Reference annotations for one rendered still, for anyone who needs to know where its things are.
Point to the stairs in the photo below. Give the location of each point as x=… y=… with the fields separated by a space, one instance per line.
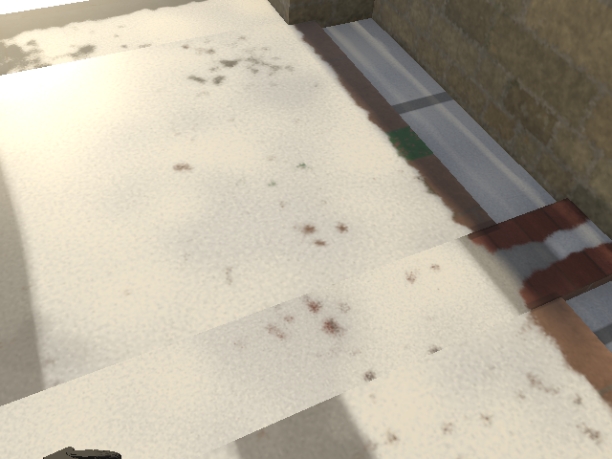
x=66 y=7

